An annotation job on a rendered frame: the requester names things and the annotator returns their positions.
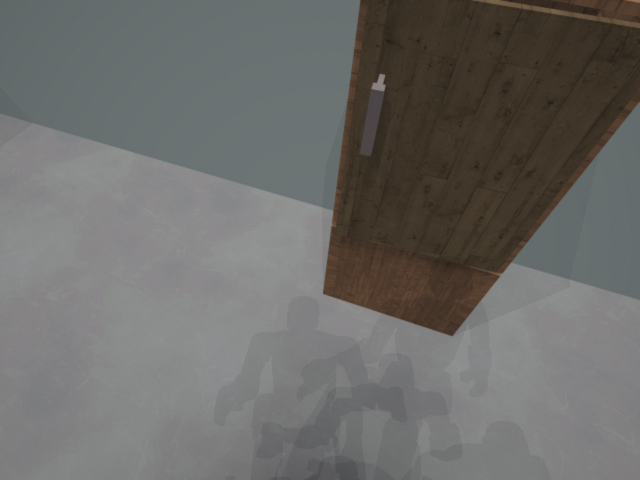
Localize cupboard door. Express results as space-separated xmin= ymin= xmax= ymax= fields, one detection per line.
xmin=335 ymin=0 xmax=640 ymax=273

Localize handle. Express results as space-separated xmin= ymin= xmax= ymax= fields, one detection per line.
xmin=360 ymin=74 xmax=386 ymax=156

